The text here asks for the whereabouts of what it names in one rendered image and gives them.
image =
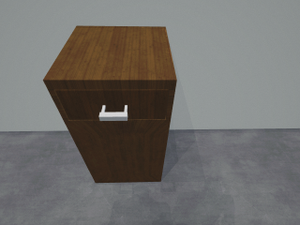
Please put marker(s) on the cabinet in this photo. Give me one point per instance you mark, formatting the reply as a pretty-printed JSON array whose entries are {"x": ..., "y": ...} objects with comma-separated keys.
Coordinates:
[{"x": 117, "y": 57}]

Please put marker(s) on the handle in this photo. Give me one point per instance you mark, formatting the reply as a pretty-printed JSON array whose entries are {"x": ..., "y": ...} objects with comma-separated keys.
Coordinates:
[{"x": 113, "y": 116}]

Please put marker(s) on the drawer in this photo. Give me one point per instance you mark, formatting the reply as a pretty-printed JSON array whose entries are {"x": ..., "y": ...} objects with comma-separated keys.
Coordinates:
[{"x": 86, "y": 104}]

